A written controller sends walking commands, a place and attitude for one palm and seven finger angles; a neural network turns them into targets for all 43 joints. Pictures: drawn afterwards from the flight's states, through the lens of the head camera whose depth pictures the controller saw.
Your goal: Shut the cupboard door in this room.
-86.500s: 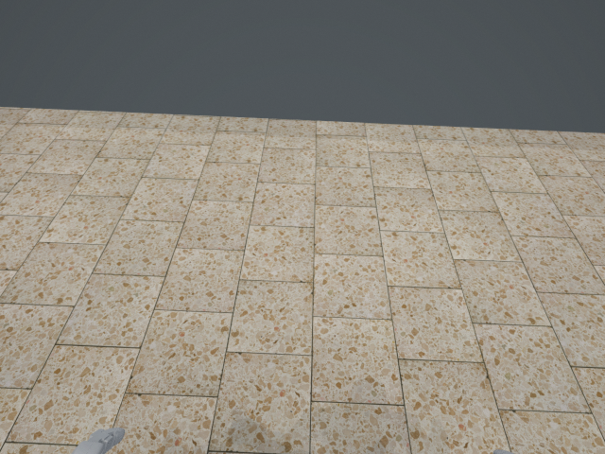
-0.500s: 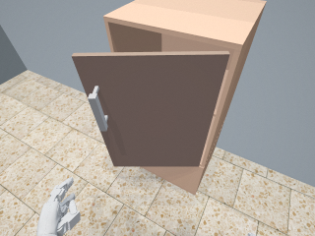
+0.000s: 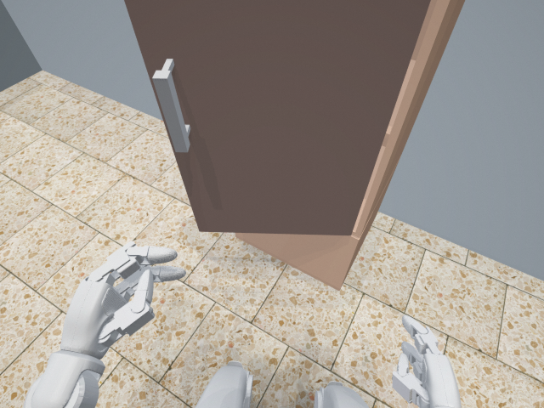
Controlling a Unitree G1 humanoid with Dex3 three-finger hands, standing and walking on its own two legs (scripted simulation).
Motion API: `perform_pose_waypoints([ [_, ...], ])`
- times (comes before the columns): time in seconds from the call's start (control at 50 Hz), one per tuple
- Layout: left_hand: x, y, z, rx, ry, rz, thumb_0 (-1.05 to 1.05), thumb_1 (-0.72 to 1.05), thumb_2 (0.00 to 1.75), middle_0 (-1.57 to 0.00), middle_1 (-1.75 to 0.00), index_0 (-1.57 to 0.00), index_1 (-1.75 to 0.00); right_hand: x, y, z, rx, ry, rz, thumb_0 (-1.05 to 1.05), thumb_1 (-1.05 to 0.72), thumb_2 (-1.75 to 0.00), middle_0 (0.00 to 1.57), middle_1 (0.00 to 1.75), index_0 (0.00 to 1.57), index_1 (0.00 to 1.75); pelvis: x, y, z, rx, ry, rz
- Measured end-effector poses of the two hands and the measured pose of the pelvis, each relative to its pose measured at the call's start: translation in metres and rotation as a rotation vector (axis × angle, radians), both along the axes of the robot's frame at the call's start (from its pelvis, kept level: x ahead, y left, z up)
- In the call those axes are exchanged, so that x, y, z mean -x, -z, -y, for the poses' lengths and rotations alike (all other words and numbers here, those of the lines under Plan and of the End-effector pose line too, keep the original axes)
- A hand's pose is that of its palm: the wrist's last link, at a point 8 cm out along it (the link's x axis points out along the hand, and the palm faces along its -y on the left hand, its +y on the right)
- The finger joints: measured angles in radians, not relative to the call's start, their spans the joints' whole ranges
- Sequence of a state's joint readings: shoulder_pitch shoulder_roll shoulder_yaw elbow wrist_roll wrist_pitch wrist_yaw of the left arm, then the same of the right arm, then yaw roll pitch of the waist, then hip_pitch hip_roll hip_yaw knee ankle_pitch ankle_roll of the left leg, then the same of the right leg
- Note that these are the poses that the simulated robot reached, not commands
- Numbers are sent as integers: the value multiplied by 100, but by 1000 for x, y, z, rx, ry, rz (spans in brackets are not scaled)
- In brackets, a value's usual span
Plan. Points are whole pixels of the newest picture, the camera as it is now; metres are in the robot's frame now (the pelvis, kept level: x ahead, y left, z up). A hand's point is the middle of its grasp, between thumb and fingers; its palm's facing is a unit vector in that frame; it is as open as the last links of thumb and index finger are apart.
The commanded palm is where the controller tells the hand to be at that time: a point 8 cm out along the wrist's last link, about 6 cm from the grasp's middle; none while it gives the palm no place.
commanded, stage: raise the hand and make a fist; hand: left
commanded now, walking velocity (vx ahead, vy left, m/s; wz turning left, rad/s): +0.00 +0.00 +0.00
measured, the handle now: (176, 107) +0.55 +0.21 +0.14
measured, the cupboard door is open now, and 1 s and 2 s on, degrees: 29 29 29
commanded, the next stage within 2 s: bring the fist close to the handle in 1.26 s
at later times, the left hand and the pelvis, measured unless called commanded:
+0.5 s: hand (103, 285) +0.24 +0.22 +0.11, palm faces +0.06 -1.00 -0.04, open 3.2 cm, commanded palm +0.21 +0.27 +0.12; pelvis +0.02 +0.04 +0.03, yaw +0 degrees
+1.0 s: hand (118, 253) +0.26 +0.21 +0.14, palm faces +0.03 -1.00 -0.03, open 3.1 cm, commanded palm +0.23 +0.26 +0.14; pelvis +0.04 +0.02 +0.05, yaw +0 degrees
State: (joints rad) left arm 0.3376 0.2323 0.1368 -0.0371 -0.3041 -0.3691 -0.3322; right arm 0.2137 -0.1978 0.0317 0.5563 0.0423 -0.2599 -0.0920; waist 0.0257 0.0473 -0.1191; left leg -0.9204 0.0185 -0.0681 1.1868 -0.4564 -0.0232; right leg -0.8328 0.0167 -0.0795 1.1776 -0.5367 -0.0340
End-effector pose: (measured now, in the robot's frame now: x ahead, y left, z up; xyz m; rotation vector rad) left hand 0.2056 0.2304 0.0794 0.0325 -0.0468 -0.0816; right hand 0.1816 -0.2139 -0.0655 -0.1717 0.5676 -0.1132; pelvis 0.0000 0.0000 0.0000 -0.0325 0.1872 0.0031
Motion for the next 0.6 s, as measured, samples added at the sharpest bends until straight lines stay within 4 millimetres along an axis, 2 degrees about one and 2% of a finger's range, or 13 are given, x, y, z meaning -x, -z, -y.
perform_pose_waypoints([
  [0.04,-8,4,-2,16,4,-99,2,90,90,-67,-81,-67,-81,17,-3,-3,-17,42,-37,2,-90,-90,20,30,21,30,-2,-8,-5,-3,9,5],
  [0.1,-7,5,-14,28,-76,-185,2,90,90,-73,-87,-73,-87,37,-9,-3,-17,91,-84,2,-90,-90,20,30,21,30,-9,-19,-12,-7,22,11],
  [0.2,5,-13,-41,-17,-213,-92,2,90,90,-82,-97,-82,-97,47,-16,2,46,71,-128,2,-90,-90,20,30,21,30,-16,-24,-22,-1,20,7],
  [0.28,7,-18,-44,-15,-183,-9,2,91,90,-89,-105,-89,-105,35,-17,3,92,21,-121,2,-90,-90,20,30,21,30,-15,-19,-29,12,5,5],
  [0.4,-2,-16,-33,2,-76,-56,2,91,90,-100,-117,-100,-117,4,-33,-10,92,1,-33,2,-90,-90,20,30,21,30,-17,-23,-37,18,3,17],
  [0.5,-6,-36,-44,-7,-142,-30,2,90,90,-109,-127,-109,-127,-19,-52,-29,57,-32,39,2,-90,-90,20,30,21,30,-22,-31,-37,18,1,39],
  [0.6,-10,-48,-50,-6,-176,-4,2,90,90,-118,-137,-118,-137,-32,-60,-41,34,-88,60,1,-90,-90,20,30,21,30,-26,-37,-36,19,-9,53],
])
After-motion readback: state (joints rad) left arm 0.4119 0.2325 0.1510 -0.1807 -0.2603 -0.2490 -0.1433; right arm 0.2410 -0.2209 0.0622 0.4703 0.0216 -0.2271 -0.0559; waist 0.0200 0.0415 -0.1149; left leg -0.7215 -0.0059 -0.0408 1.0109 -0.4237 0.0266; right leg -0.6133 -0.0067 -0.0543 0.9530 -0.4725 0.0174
